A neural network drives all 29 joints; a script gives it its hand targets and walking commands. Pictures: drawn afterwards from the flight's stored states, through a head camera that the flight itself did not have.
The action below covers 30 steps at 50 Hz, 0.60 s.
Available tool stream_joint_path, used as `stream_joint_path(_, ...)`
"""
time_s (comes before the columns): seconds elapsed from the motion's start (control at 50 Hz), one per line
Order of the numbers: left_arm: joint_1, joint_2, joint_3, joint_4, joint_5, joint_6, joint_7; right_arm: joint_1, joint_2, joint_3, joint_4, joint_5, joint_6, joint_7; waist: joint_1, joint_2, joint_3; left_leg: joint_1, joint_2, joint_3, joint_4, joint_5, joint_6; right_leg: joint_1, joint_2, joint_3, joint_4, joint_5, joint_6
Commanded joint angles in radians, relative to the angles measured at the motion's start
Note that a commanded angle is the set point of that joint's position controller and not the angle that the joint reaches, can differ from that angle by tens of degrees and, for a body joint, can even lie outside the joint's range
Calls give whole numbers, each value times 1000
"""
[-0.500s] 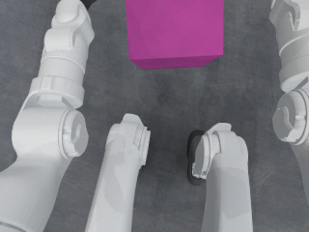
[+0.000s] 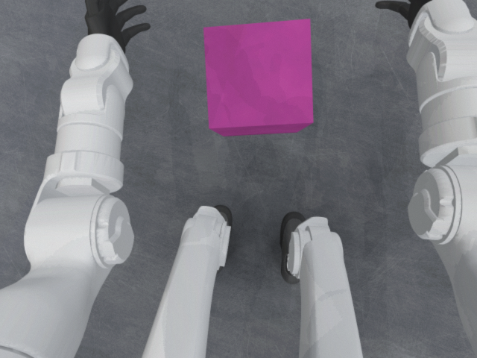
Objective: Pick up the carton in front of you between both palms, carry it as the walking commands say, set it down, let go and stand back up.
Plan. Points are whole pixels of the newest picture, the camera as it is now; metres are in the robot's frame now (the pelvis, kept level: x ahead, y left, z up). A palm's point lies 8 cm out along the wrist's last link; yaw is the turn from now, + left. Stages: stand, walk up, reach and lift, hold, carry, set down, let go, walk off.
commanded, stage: set down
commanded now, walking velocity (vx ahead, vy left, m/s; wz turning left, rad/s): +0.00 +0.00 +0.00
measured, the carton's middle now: (258, 89) +0.54 +0.03 -0.43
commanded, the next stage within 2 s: let go in 0.18 s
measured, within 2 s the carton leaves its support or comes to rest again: neither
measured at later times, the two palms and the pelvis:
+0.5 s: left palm (37, 60) +0.46 +0.23 +0.02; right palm out of the picture +0.49 -0.19 +0.01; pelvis +0.04 +0.01 +0.13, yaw -2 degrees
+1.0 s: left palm out of the picture +0.29 +0.24 +0.13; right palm out of the picture +0.32 -0.22 +0.12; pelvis +0.10 +0.01 +0.21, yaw -2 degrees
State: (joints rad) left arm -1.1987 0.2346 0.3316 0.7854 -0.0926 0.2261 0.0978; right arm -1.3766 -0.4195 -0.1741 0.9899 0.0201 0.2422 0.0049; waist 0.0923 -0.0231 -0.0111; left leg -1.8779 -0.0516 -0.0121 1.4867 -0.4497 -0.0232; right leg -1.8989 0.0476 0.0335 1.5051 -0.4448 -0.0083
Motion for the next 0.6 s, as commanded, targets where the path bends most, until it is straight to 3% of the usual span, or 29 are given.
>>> stream_joint_path(0.0,-197,112,21,-110,20,-27,-9,-263,-104,-30,-103,-16,-29,11,30,-98,-1115,516,-29,81,-191,390,-39,797,31,-25,-167,399,20)
stream_joint_path(0.2,-118,69,61,-94,95,-57,-47,-169,-50,-98,-76,-88,-57,33,23,-83,-1027,654,-15,68,-397,417,-42,934,22,-13,-386,436,24)
stream_joint_path(0.28,12,69,55,-121,145,-73,-81,-28,6,-129,-126,-141,-64,5,12,-72,-1093,754,-18,69,-467,471,-33,1072,22,-9,-461,533,29)
stream_joint_path(0.36,204,88,24,-186,188,-90,-131,184,87,-138,-254,-169,-72,-43,4,-55,-1116,862,-21,60,-537,529,-12,1204,19,2,-532,625,32)
stream_joint_path(0.48,426,87,-51,-275,177,-121,-180,434,137,-82,-437,-138,-113,-60,-6,-9,-958,1111,1,18,-633,567,2,1170,14,-7,-660,530,30)
stream_joint_path(0.58,637,58,-102,-274,132,-158,-193,658,150,-54,-456,-117,-156,-38,-25,2,-815,1262,17,-15,-702,585,-2,1164,12,-11,-735,475,26)
